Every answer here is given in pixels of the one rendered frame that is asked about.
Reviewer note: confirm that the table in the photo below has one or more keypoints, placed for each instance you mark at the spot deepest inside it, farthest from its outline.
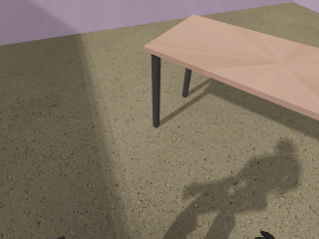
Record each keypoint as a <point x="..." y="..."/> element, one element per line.
<point x="278" y="70"/>

